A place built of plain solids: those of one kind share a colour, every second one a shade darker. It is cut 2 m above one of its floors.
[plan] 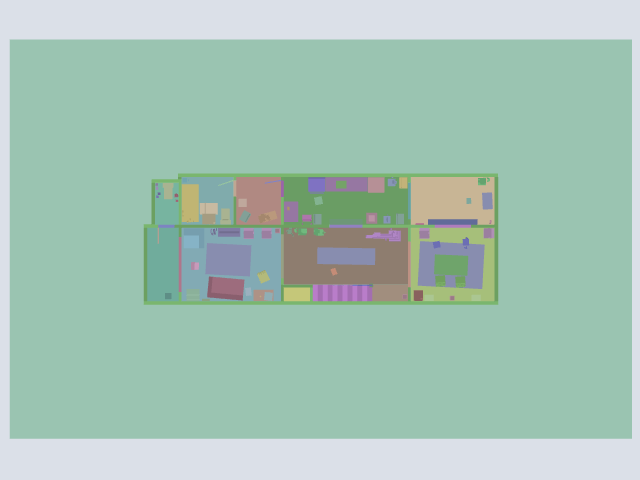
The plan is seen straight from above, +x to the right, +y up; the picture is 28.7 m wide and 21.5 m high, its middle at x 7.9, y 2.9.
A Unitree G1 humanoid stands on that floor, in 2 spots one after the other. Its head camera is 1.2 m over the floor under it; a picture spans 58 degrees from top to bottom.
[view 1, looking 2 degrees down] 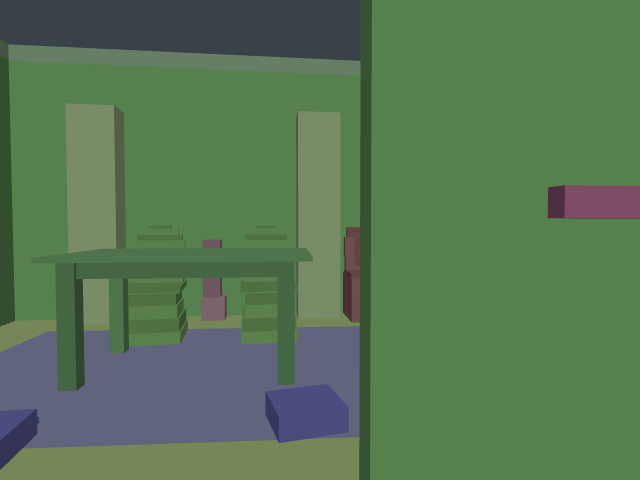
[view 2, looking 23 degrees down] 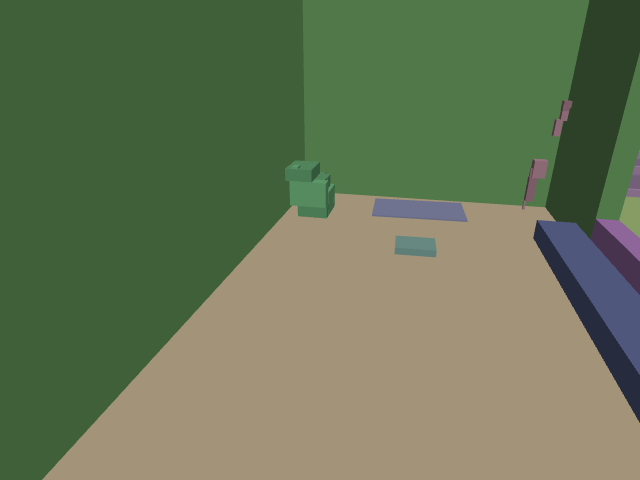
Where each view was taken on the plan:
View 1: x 13.30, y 4.65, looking -97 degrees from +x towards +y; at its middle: billy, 4.23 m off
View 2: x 11.82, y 4.67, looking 13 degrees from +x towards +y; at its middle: floor_entry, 3.07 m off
